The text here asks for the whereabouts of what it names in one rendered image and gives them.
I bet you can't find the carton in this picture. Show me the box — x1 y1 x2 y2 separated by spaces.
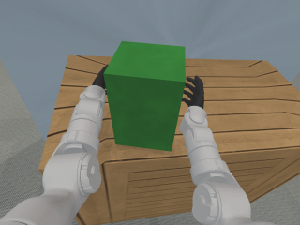
103 41 186 152

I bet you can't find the left robot forearm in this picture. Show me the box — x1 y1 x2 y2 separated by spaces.
42 85 106 188

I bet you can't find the left robot upper arm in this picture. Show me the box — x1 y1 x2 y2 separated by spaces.
0 152 102 225

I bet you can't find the right robot upper arm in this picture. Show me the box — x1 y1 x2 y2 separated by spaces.
191 181 277 225

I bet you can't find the pedestal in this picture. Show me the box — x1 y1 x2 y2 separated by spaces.
38 55 300 225

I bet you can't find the left robot hand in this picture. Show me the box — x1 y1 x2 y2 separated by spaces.
92 64 109 95

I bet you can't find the right robot forearm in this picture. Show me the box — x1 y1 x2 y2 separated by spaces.
179 106 251 208

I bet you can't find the right robot hand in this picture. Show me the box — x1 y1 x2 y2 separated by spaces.
182 75 204 108

